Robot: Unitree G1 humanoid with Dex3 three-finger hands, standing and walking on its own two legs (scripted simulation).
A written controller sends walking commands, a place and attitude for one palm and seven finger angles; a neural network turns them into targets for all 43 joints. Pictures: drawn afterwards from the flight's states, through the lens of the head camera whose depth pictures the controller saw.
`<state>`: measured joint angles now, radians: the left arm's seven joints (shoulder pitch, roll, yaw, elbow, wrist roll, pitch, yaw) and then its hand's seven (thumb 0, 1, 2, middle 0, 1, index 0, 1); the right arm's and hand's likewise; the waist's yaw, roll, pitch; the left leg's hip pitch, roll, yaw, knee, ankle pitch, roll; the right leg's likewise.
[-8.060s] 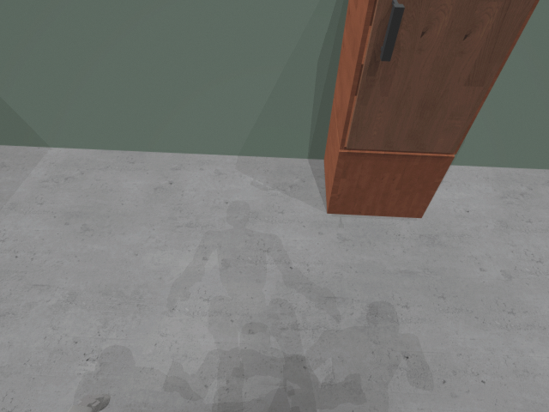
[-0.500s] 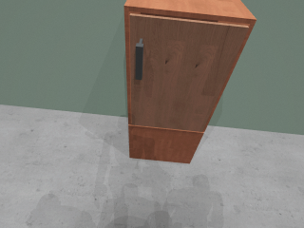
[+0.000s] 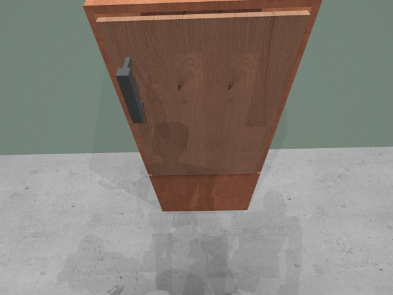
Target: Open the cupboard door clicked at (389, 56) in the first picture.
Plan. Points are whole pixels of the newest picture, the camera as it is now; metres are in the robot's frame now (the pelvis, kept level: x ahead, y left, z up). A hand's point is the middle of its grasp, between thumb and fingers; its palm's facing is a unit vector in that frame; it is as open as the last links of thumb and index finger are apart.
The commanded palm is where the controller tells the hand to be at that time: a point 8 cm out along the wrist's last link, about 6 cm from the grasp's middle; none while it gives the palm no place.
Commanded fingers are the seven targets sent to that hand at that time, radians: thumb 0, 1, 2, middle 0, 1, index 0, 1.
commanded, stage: come to a stop and stand still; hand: left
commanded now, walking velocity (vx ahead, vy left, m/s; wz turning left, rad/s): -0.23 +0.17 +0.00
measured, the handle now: (133, 91) +0.53 +0.16 +0.11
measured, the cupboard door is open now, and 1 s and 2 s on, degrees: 0 0 0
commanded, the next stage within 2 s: look again from close up in 1.18 s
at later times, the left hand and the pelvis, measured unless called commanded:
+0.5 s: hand out of the picture +0.00 +0.26 -0.17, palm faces +0.07 -0.97 -0.22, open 7.3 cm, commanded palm none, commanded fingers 0.00 0.90 0.90 -0.20 -0.30 -0.20 -0.30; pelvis -0.01 +0.07 +0.01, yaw +0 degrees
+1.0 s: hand out of the picture -0.05 +0.21 -0.16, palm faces +0.01 -0.98 -0.18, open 7.3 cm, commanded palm none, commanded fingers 0.00 0.90 0.90 -0.20 -0.30 -0.20 -0.30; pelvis -0.04 +0.05 +0.01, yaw -1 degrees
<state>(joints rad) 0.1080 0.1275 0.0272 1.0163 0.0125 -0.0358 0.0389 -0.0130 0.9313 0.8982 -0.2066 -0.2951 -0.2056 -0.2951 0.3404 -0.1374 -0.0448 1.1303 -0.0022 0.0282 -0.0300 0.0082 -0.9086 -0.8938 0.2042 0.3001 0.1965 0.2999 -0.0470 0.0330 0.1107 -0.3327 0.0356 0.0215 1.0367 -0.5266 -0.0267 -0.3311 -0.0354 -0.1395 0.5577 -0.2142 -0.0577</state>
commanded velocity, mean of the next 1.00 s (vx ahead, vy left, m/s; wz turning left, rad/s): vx -0.01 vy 0.00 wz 0.00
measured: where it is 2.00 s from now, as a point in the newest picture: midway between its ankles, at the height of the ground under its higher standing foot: outside the picture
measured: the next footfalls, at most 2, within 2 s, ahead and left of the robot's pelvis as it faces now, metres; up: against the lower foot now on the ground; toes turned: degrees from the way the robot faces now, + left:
left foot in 0.28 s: +0.03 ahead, +0.16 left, +0.00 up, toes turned +3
right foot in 0.62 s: +0.00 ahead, -0.10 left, +0.00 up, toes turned -4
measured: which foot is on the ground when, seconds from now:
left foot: up 0.00-0.26, down 0.28-1.00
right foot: down 0.00-0.30, up 0.32-0.60, down 0.62-1.00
